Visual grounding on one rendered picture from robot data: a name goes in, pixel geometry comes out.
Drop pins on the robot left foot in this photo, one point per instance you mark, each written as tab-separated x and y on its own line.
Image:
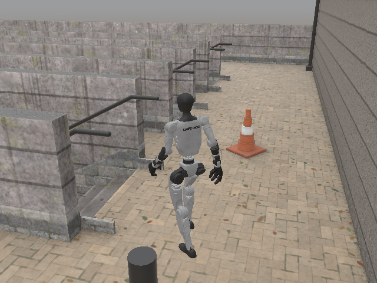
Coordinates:
191	253

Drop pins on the robot right hand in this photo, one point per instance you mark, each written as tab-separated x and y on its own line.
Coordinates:
216	172

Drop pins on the right robot shin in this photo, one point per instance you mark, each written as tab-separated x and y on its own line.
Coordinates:
188	203

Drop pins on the robot right upper arm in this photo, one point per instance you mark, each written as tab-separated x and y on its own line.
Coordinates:
208	131

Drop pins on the robot right forearm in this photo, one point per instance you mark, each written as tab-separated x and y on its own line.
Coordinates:
216	156

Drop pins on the robot left upper arm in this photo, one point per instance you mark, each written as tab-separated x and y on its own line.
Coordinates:
170	128

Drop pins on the robot left forearm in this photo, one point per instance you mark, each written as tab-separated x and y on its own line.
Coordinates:
160	158

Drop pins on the robot left hand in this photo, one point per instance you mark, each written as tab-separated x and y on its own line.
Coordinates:
152	169

